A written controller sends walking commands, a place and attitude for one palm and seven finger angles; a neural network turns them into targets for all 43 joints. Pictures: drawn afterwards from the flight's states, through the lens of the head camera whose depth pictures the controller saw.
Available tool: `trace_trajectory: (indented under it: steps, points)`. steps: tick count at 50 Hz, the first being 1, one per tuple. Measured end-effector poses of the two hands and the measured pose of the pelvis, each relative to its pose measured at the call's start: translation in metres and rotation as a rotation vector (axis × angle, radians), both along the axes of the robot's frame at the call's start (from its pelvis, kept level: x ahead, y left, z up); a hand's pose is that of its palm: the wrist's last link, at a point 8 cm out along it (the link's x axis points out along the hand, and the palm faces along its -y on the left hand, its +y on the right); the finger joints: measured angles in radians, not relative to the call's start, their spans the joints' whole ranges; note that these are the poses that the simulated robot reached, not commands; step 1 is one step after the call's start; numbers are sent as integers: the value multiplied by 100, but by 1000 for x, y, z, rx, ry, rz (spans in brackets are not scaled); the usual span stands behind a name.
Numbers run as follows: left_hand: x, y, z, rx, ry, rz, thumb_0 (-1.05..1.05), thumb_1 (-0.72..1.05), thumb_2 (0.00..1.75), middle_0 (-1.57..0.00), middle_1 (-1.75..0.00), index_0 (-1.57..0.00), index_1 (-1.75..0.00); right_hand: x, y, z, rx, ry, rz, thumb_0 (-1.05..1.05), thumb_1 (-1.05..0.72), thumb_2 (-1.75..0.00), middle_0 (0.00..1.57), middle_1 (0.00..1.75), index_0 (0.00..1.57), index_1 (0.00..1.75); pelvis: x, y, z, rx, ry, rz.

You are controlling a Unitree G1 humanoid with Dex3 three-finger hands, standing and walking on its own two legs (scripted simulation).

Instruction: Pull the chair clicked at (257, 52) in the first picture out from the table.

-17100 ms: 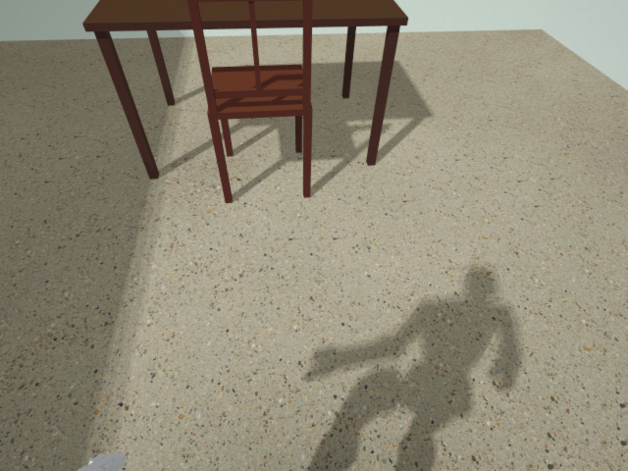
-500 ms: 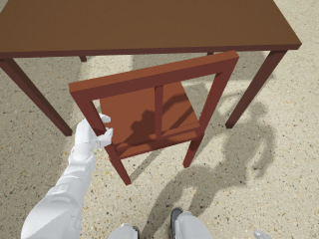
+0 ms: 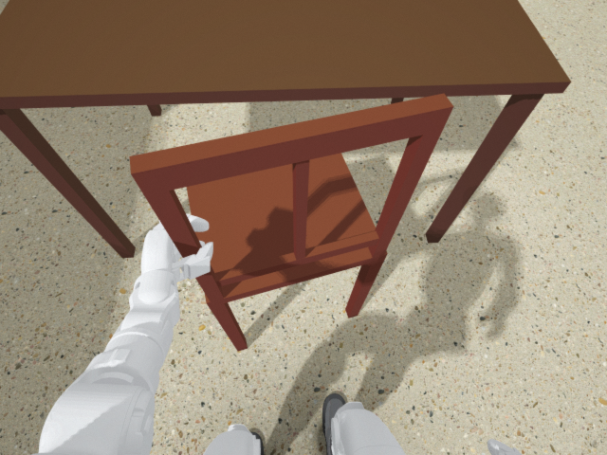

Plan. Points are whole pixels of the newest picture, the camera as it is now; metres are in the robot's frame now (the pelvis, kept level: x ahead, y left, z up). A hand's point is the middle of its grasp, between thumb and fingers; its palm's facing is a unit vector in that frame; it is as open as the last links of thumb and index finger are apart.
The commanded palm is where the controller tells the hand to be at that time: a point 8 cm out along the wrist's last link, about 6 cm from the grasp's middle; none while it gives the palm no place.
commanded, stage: step backward, pulling the chair out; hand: left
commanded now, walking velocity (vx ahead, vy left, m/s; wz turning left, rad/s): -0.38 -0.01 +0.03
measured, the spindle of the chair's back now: (300, 215) +0.46 -0.01 -0.05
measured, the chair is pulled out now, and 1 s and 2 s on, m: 0.09 0.11 0.11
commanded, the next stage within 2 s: stop walking, hand still on the chair in 0.32 s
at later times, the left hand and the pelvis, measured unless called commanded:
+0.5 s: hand (200, 258) +0.39 +0.14 -0.05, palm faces +0.08 -0.98 -0.19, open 6.0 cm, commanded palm +0.37 +0.19 -0.03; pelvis +0.00 +0.00 +0.00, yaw +0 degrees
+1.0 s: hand (203, 269) +0.37 +0.14 -0.05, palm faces +0.09 -0.98 -0.15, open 6.0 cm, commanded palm +0.35 +0.19 -0.03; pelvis +0.08 +0.00 +0.02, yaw +0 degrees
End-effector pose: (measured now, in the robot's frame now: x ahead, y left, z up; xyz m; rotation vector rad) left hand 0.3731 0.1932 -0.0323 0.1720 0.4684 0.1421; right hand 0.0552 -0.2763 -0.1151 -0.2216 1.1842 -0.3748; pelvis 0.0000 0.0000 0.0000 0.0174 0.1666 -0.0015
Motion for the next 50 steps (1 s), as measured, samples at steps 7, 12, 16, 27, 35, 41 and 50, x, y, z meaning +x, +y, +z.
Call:
trace_trajectory:
  steps: [7, 12, 16, 27, 35, 41, 50]
  points:
    - [0, 0, 0, 3, 1, 6, 7, 57, 73, -31, -117, -50, -145, 3, 5, -6, 27, -1, 3, 1, -90, -90, 21, 30, 20, 30, 3, -3, -1, 0, -1, -2]
    - [0, 0, 0, 6, 1, 13, 7, 56, 74, -32, -116, -50, -145, 6, 6, -8, 37, 1, 11, 1, -90, -90, 21, 30, 20, 30, 3, -5, -1, 0, 1, 3]
    - [0, 0, 0, 5, 3, 13, 7, 56, 74, -31, -116, -50, -145, 7, 5, -7, 32, 5, 14, 1, -90, -90, 21, 30, 20, 30, 3, -3, 0, -1, -1, 10]
    - [-5, -1, 1, -7, 12, -17, 7, 58, 69, -28, -118, -50, -145, 13, 9, 7, 2, -22, 6, 1, -90, -90, 21, 30, 20, 30, 6, 5, 5, 0, -32, -5]
    - [-19, -6, 3, -34, 45, 4, 9, 60, 68, -24, -117, -50, -145, 49, 21, 9, 43, -80, 37, 1, -90, -90, 21, 30, 20, 30, 29, 0, 10, -6, -80, -13]
    - [-23, -7, 4, -46, 74, 13, 11, 60, 68, -23, -116, -50, -145, 92, 24, 17, 52, -148, 76, 1, -90, -90, 21, 30, 20, 30, 52, -2, 16, -14, -102, -9]
    - [-22, -7, 6, -54, 98, 7, 12, 59, 69, -22, -116, -50, -145, 152, 23, 34, 33, -254, 125, 1, -90, -90, 21, 30, 20, 30, 80, -1, 21, -22, -126, -4]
